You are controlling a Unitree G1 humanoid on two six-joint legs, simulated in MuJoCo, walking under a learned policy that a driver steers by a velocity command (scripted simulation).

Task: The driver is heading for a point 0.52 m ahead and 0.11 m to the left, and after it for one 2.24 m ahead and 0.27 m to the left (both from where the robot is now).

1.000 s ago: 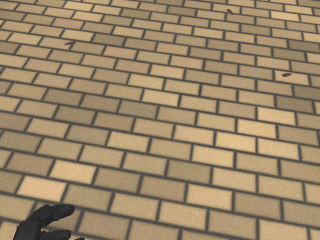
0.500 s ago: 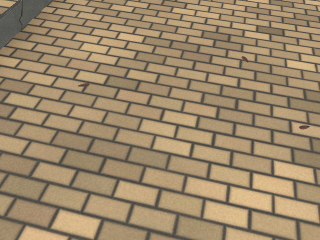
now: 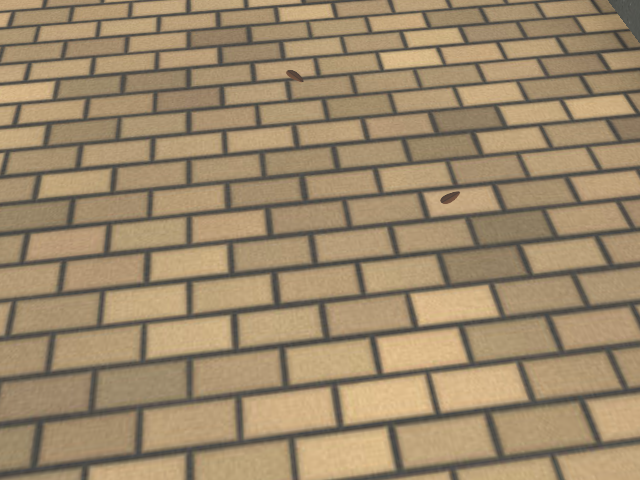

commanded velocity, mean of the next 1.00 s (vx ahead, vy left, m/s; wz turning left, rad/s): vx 0.50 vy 0.00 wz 0.23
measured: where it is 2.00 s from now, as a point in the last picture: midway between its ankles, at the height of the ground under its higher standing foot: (233, 233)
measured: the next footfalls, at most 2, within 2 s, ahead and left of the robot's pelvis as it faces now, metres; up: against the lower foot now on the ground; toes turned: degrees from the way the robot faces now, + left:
left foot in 0.42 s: +0.43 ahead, +0.12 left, +0.00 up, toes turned +1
right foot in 0.90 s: +0.73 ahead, -0.04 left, +0.00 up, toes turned +21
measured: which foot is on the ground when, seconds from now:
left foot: up 0.00-0.40, down 0.42-0.90, up 0.92-1.00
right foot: down 0.00-0.44, up 0.46-0.88, down 0.90-1.00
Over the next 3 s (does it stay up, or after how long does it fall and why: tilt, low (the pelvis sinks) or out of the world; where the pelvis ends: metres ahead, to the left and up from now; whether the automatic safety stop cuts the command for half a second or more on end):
stays up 1.63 0.14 0.02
